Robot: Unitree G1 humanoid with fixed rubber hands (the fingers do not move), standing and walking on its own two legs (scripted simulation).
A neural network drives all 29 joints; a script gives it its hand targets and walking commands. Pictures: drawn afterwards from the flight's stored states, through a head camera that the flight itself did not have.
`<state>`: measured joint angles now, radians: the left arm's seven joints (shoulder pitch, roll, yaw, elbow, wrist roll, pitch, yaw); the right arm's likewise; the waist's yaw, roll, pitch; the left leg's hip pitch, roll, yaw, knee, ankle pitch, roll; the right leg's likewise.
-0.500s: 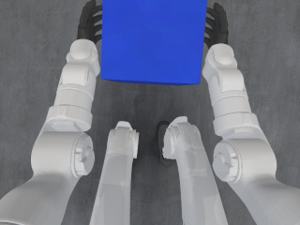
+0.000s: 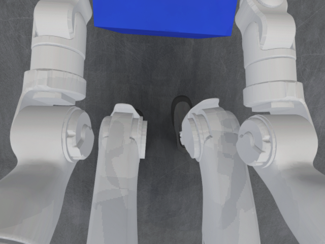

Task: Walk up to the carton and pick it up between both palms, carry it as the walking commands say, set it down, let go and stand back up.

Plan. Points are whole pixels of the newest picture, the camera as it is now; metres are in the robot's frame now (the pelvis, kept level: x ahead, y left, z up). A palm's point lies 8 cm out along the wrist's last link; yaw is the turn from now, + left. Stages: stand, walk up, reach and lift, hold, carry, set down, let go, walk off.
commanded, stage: set down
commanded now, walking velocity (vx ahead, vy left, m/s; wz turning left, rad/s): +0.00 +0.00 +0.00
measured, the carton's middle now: out of the picture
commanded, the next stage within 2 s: none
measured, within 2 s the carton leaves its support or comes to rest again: neither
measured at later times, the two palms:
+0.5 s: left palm out of the picture +0.57 +0.11 -0.23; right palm out of the picture +0.56 -0.17 -0.21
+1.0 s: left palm out of the picture +0.58 +0.11 -0.25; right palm out of the picture +0.56 -0.18 -0.23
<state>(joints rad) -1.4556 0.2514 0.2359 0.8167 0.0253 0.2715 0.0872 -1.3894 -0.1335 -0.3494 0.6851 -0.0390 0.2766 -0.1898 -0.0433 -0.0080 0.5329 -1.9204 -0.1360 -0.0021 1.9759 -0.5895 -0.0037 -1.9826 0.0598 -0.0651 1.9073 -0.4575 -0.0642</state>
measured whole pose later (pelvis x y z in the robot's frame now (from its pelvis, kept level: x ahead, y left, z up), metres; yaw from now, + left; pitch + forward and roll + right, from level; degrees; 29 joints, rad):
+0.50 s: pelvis +0.01 +0.00 -0.04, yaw +0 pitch +33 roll +0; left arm -1.54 0.28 0.21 0.96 0.03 0.27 0.09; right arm -1.50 -0.18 -0.35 0.82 -0.04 0.29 -0.18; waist -0.06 -0.01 0.52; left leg -2.05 -0.14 0.01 2.11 -0.63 0.00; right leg -2.12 0.06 -0.07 2.04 -0.49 -0.06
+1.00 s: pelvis +0.02 +0.00 -0.06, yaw +0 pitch +33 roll +1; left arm -1.54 0.28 0.20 0.98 0.03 0.27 0.07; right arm -1.51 -0.20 -0.35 0.86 -0.04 0.26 -0.15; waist -0.07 -0.01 0.52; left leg -2.09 -0.14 0.02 2.17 -0.66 0.00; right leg -2.16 0.06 -0.07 2.10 -0.51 -0.06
